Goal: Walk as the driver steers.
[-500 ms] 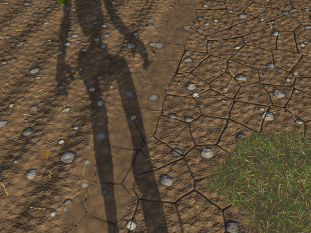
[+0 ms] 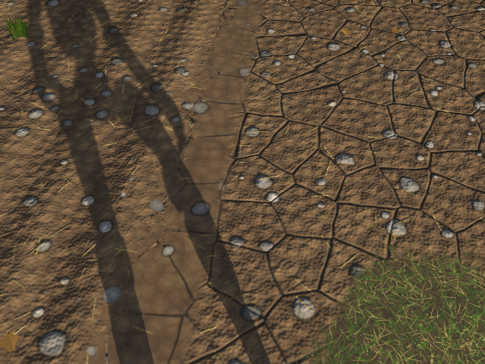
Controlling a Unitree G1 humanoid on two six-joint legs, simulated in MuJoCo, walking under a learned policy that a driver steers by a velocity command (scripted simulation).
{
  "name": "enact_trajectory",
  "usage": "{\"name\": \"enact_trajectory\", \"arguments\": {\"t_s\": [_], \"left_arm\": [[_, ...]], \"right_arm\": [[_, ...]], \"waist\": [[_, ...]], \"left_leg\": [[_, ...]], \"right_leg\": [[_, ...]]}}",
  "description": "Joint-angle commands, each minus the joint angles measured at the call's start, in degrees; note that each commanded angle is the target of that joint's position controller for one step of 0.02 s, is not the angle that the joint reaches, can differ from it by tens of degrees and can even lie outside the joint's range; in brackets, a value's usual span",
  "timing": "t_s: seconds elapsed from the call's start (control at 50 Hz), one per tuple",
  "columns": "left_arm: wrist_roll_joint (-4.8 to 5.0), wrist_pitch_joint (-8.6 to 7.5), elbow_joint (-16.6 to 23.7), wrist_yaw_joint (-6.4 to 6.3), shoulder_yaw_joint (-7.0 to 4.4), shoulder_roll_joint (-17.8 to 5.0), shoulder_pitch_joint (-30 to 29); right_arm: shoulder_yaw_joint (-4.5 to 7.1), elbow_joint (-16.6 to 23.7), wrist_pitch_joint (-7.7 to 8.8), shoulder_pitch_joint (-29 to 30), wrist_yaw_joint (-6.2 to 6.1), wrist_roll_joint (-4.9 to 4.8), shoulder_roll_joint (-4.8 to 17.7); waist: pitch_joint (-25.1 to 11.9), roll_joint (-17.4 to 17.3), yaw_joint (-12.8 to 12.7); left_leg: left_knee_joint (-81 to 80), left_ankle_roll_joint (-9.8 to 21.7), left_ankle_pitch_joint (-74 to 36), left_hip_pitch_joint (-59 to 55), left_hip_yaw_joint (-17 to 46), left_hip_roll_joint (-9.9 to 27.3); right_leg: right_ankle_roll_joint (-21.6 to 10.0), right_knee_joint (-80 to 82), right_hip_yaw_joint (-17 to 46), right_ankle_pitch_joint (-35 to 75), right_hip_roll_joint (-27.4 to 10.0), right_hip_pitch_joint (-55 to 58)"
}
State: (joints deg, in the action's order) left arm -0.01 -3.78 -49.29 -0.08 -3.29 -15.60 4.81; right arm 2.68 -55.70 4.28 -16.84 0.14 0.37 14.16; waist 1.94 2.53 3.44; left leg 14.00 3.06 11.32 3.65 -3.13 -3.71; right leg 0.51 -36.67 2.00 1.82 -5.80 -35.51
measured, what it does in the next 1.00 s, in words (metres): walks ahead: right foot, then left foot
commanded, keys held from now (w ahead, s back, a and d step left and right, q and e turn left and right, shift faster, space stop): no key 1.00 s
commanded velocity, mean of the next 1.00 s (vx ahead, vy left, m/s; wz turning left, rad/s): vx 0.06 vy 0.00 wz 0.00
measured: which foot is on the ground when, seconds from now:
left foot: down 0.00-0.12, up 0.14-0.36, down 0.38-1.00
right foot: up 0.00-0.08, down 0.10-1.00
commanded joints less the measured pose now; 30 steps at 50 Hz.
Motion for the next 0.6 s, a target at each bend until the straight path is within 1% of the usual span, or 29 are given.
{"name": "enact_trajectory", "arguments": {"t_s": [0.02, 0.04, 0.06, 0.08, 0.1, 0.12, 0.14, 0.16, 0.18, 0.2, 0.22, 0.24, 0.26, 0.28, 0.3, 0.32, 0.34, 0.36, 0.38, 0.4, 0.42, 0.44, 0.46, 0.48, 0.52, 0.56, 0.6], "left_arm": [[-0.05, -0.40, 2.68, 0.54, -0.38, -3.14, -1.08], [-0.25, -0.55, 2.83, 0.75, -0.57, -3.97, -1.20], [-0.50, -0.72, 2.54, 0.89, -0.90, -4.93, -0.05], [-0.79, -0.91, 1.37, 0.92, -1.28, -5.60, 2.93], [-1.26, -1.09, 0.00, 0.60, -2.06, -7.92, 6.20], [-1.99, -1.06, -0.19, 0.27, -2.72, -11.88, 8.50], [-1.93, -0.12, -0.98, -0.02, -1.83, -9.13, 10.50], [-0.86, 0.51, -1.49, 0.29, -0.63, -4.89, 11.36], [-0.37, 0.70, -1.36, 0.57, -0.32, -4.99, 8.59], [-0.56, 0.83, -0.79, 0.49, -0.09, -4.87, 4.91], [-0.77, 0.96, -0.15, 0.28, -0.04, -5.12, 1.07], [-1.13, 1.20, 0.19, -0.04, -0.10, -5.28, -1.57], [-1.48, 1.61, 0.22, -0.25, -0.19, -5.40, -3.16], [-1.64, 1.90, 0.10, -0.45, -0.19, -5.24, -3.66], [-1.46, 2.08, -0.23, -0.63, -0.15, -5.04, -3.61], [-0.94, 2.25, -0.61, -0.79, -0.13, -4.97, -3.80], [-0.30, 2.45, -1.05, -0.92, -0.12, -4.93, -3.69], [0.07, 2.56, -1.80, -0.96, 0.12, -4.19, -2.51], [-0.09, 2.63, -2.63, -0.89, 0.38, -3.46, -1.02], [-0.50, 2.80, -2.66, -0.89, 0.12, -3.92, -0.05], [-0.77, 2.95, -2.57, -1.18, 0.21, -3.27, -0.45], [-0.87, 2.94, -2.88, -1.39, 0.25, -3.10, -0.45], [-0.74, 2.96, -3.39, -1.55, 0.22, -2.89, 0.33], [-0.68, 2.99, -4.04, -1.65, 0.14, -3.13, 1.05], [-0.60, 2.93, -5.06, -1.51, 0.08, -3.17, 1.81], [-0.35, 2.90, -5.68, -1.32, 0.07, -2.98, 1.61], [-0.18, 3.01, -6.27, -1.22, 0.04, -3.00, 1.47]], "right_arm": [[1.73, 1.57, -0.15, 1.06, -0.70, -0.53, 9.48], [1.81, 1.26, -0.52, 1.53, -0.83, -0.71, 9.65], [1.89, 1.04, -0.88, 2.23, -0.99, -0.88, 9.82], [1.84, 0.95, -1.23, 3.32, -1.15, -1.10, 9.61], [1.57, 0.61, -1.34, 1.43, -1.15, -0.64, 8.63], [0.80, 0.61, -0.89, -3.43, -0.95, 0.78, 6.27], [-0.85, -1.40, -0.79, -9.65, -0.68, 0.59, 1.52], [-0.28, -1.55, -1.54, -6.92, -0.59, -0.52, 4.46], [0.50, -0.45, -2.48, -3.27, -0.82, -1.37, 7.22], [0.77, -0.18, -3.61, -0.45, -1.46, -1.54, 7.26], [0.95, 0.00, -4.68, 0.84, -2.11, -1.12, 7.00], [1.04, -0.08, -5.55, 0.96, -2.68, -0.81, 6.73], [0.87, -0.56, -5.96, 0.36, -3.01, -0.68, 5.78], [0.74, -1.35, -6.05, -0.50, -3.17, -0.51, 4.99], [0.64, -2.09, -6.00, -1.16, -3.10, -0.37, 4.35], [0.57, -2.88, -5.93, -1.93, -2.87, -0.18, 3.81], [0.52, -3.54, -5.88, -2.46, -2.52, 0.21, 3.54], [0.52, -3.53, -5.93, -1.68, -2.21, 0.93, 3.86], [0.53, -2.67, -5.93, -0.06, -2.14, 1.53, 5.18], [0.99, -2.09, -5.84, 1.58, -2.34, 0.94, 8.22], [1.04, -2.65, -5.33, 2.88, -2.23, 0.35, 8.09], [0.61, -2.61, -4.58, 4.25, -2.19, 0.40, 6.37], [0.40, -2.76, -3.92, 5.12, -2.16, 0.59, 5.66], [0.35, -2.80, -3.32, 5.51, -2.06, 0.51, 5.54], [0.25, -3.47, -2.59, 4.08, -1.99, 0.13, 5.38], [0.19, -4.15, -2.55, 2.69, -2.03, -0.10, 5.44], [0.08, -4.57, -2.76, 1.97, -2.09, -0.12, 5.30]], "waist": [[-2.85, -6.97, -1.46], [-3.03, -7.16, -1.90], [-3.53, -7.13, -2.97], [-4.42, -6.46, -4.96], [-6.51, -4.01, -5.60], [-12.61, 2.83, -3.44], [-19.70, 11.15, -2.92], [-20.66, 9.41, -4.85], [-16.37, 6.11, -4.61], [-12.10, 3.47, -3.85], [-8.80, 2.97, -2.80], [-7.53, 4.53, -1.62], [-6.56, 5.86, -0.95], [-6.82, 6.26, -0.66], [-7.55, 5.99, -0.42], [-8.01, 5.30, 0.19], [-7.87, 4.75, 0.61], [-6.90, 3.65, 0.33], [-4.46, 1.53, -0.66], [-1.59, -2.44, -2.91], [0.18, -6.58, -3.54], [0.59, -7.74, -3.87], [0.25, -8.53, -4.39], [-0.01, -8.34, -4.49], [-1.32, -6.37, -3.96], [-2.18, -4.96, -3.36], [-2.81, -4.20, -3.01]], "left_leg": [[0.23, 6.95, -32.17, 2.52, 4.11, 14.11], [2.13, 6.53, -31.82, 0.99, 5.02, 14.92], [4.46, 5.82, -31.07, -0.13, 5.84, 15.36], [8.17, 4.61, -30.42, -0.31, 5.66, 14.45], [13.95, 2.49, -28.96, 0.49, 4.61, 11.14], [23.52, -0.19, -14.80, 7.93, 2.96, 7.06], [36.25, -3.58, 13.26, 17.58, 2.61, 2.76], [43.26, -5.03, 29.44, 20.00, 5.81, 2.65], [46.08, -5.12, 29.47, 22.15, 7.43, 4.35], [45.83, -5.35, 27.20, 23.12, 6.99, 5.68], [42.74, -5.75, 24.19, 22.08, 6.91, 6.90], [38.57, -6.01, 21.19, 19.13, 6.78, 7.77], [34.34, -6.14, 19.05, 15.70, 5.65, 7.27], [30.73, -5.97, 16.02, 12.21, 4.71, 6.76], [26.88, -5.58, 11.51, 9.21, 3.99, 6.38], [22.22, -5.03, 5.94, 6.10, 3.03, 5.89], [17.75, -4.24, 0.93, 3.04, 2.04, 5.26], [14.73, -3.24, -1.26, 1.63, 2.15, 5.39], [11.20, -1.80, -1.01, 2.79, 4.83, 7.89], [9.49, -0.32, 7.26, 8.71, 6.32, 9.55], [7.38, 0.21, 16.15, 16.30, 6.76, 8.87], [5.40, -0.60, 16.89, 19.21, 6.95, 8.71], [4.62, -1.53, 14.58, 19.58, 6.95, 8.77], [4.84, -2.22, 11.30, 18.50, 6.67, 8.52], [6.45, -2.56, 5.45, 15.16, 6.12, 8.15], [7.73, -2.39, 0.87, 12.84, 5.56, 7.75], [8.47, -2.22, -2.25, 11.39, 5.17, 7.50]], "right_leg": [[-0.71, 4.96, -1.24, 3.54, 2.70, 9.79], [-1.48, 6.04, -0.77, 1.64, 2.79, 10.13], [-2.27, 7.55, -0.50, 0.40, 3.02, 11.66], [-3.16, 10.80, -1.12, 2.49, 3.74, 15.66], [-4.35, 13.43, -0.84, 14.09, 3.18, 22.39], [-8.10, 8.13, 5.64, 37.70, -4.60, 35.96], [-17.35, 7.53, 16.25, 43.14, -14.26, 47.23], [-19.41, 10.79, 20.42, 33.33, -15.50, 44.48], [-17.56, 13.63, 19.34, 19.64, -13.69, 38.68], [-15.53, 16.00, 17.42, 9.59, -11.92, 32.95], [-14.01, 18.65, 15.67, 1.17, -10.63, 26.93], [-12.45, 20.79, 14.18, -6.03, -8.98, 22.44], [-11.60, 22.17, 12.19, -9.79, -7.30, 18.65], [-11.26, 22.72, 10.33, -11.14, -6.20, 16.49], [-11.01, 22.80, 8.95, -12.58, -5.51, 15.63], [-10.43, 22.55, 7.58, -15.50, -4.74, 14.77], [-9.36, 22.43, 6.47, -20.45, -3.90, 13.47], [-7.29, 22.47, 5.68, -26.39, -2.69, 12.32], [-4.72, 21.80, 4.80, -30.60, -1.27, 11.50], [-2.71, 20.52, 2.35, -30.48, 1.47, 13.43], [-1.49, 17.98, -0.12, -25.31, 3.54, 19.17], [-1.49, 15.41, -0.39, -20.57, 3.65, 23.27], [-1.99, 13.97, -0.70, -16.94, 3.66, 25.23], [-2.51, 13.15, -0.81, -13.92, 3.68, 25.67], [-3.13, 12.46, -0.91, -9.04, 3.57, 25.67], [-3.19, 11.96, -0.99, -5.01, 3.44, 25.75], [-3.12, 11.41, -1.13, -2.28, 3.44, 26.12]]}}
